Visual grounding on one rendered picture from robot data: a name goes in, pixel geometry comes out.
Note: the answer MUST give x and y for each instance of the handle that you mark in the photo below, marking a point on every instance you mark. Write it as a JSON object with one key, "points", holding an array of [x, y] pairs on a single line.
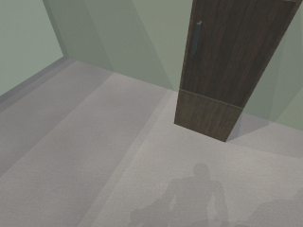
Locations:
{"points": [[196, 37]]}

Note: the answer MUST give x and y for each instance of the cupboard door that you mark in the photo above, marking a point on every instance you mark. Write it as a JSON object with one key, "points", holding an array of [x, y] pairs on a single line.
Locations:
{"points": [[235, 39]]}

